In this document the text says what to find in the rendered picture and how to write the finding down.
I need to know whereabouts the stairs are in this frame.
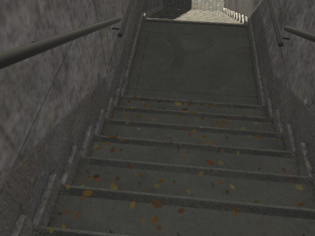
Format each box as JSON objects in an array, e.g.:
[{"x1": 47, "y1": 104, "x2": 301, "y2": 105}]
[
  {"x1": 146, "y1": 8, "x2": 244, "y2": 25},
  {"x1": 31, "y1": 95, "x2": 315, "y2": 236}
]

